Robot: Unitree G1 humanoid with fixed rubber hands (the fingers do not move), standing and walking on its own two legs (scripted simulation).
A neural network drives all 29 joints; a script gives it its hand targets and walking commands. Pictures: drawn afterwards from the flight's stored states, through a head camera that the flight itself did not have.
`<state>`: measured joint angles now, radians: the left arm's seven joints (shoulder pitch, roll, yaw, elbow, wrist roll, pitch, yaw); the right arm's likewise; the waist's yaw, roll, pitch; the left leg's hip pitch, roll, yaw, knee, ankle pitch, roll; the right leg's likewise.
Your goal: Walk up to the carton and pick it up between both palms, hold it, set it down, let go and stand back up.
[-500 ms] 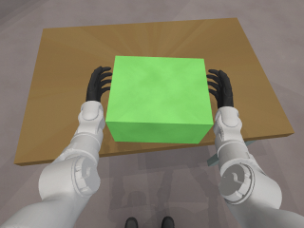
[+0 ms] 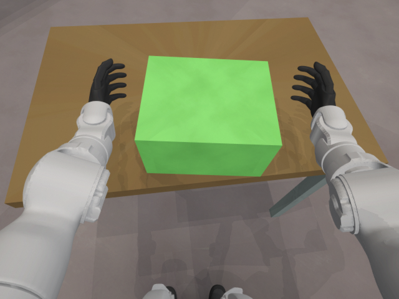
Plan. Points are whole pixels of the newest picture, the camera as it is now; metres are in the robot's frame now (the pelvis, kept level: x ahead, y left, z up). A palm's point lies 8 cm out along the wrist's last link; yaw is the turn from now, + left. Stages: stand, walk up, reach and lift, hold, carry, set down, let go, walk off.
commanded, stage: set down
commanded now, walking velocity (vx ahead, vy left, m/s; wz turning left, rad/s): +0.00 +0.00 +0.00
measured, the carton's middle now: (206, 118) +0.49 +0.02 +0.02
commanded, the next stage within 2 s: none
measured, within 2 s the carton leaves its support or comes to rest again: neither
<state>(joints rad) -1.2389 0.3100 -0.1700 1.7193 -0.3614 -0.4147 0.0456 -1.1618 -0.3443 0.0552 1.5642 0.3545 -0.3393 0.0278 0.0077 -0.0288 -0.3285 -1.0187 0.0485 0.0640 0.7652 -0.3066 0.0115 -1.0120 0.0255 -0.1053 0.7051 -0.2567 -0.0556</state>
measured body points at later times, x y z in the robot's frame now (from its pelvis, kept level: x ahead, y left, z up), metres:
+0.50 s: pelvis -0.02 -0.02 -0.01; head +0.10 +0.01 +0.42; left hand +0.49 +0.24 +0.11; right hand +0.51 -0.21 +0.13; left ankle +0.00 +0.11 -0.69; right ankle +0.02 -0.09 -0.69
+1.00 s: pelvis -0.01 -0.01 +0.03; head +0.07 +0.01 +0.47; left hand +0.48 +0.25 +0.18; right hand +0.50 -0.22 +0.19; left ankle +0.00 +0.11 -0.69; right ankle +0.02 -0.09 -0.69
